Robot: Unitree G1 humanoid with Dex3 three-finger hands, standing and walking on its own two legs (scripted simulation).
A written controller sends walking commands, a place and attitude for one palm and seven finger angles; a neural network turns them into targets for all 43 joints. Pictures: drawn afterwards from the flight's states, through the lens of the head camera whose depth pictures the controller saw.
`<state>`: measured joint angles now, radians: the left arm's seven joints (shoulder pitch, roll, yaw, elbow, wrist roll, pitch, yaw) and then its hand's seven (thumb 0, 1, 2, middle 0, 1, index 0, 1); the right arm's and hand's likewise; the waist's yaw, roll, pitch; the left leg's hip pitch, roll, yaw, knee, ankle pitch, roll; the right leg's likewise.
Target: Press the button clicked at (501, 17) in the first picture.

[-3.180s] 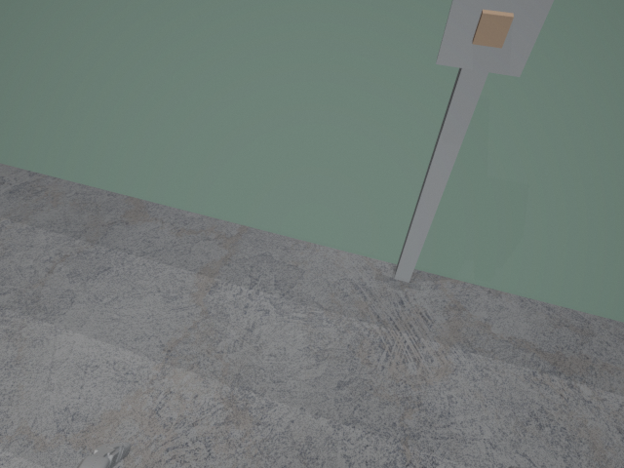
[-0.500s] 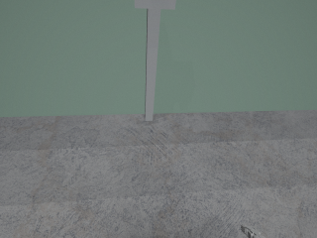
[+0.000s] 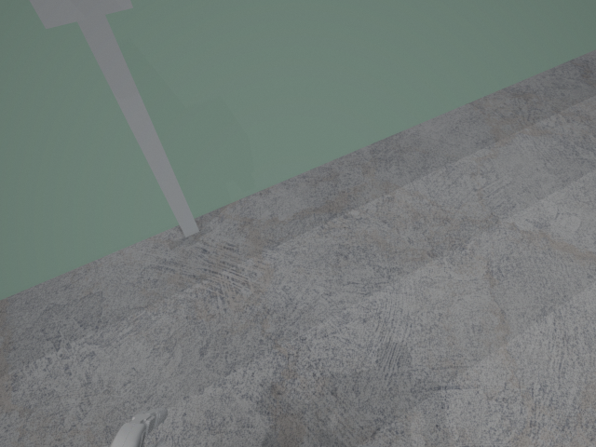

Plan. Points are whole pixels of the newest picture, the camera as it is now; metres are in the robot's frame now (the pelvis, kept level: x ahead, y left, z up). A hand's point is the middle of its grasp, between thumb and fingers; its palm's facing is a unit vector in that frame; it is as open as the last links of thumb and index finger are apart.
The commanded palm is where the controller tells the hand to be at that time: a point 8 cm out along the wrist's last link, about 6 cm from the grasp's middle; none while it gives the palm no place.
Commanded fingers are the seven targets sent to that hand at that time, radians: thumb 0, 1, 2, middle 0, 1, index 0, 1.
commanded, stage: walk to a spot facing it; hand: left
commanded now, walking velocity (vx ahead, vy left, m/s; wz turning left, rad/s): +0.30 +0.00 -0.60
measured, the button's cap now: out of the picture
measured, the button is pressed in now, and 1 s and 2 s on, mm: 0 0 0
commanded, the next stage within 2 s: none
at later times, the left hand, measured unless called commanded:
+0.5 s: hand (159, 435) +0.16 +0.23 -0.18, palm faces -0.16 -0.97 -0.17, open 7.3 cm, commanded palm none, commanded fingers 0.00 0.90 0.90 -0.20 -0.30 -0.20 -0.30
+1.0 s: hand (279, 239) +0.51 +0.06 -0.17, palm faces -0.56 -0.80 -0.20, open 7.3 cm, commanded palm none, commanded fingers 0.00 0.90 0.90 -0.20 -0.30 -0.20 -0.30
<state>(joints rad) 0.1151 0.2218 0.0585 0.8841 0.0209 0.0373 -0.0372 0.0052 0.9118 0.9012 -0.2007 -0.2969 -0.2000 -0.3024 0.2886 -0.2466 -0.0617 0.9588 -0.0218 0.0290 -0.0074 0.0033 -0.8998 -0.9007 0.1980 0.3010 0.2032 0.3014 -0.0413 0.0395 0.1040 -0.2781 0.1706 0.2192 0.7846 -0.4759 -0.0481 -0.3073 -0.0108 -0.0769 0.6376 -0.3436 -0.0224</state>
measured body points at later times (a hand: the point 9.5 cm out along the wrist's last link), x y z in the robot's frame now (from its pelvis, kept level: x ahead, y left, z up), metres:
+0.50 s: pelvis +0.14 +0.03 +0.00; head +0.17 +0.06 +0.45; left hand +0.17 +0.28 -0.16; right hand +0.22 -0.24 -0.10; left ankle +0.20 +0.12 -0.72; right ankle +0.00 -0.09 -0.69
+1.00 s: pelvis +0.30 -0.03 -0.01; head +0.35 -0.06 +0.43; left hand +0.54 +0.10 -0.15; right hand +0.12 -0.19 -0.16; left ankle +0.22 +0.13 -0.66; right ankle +0.32 -0.12 -0.72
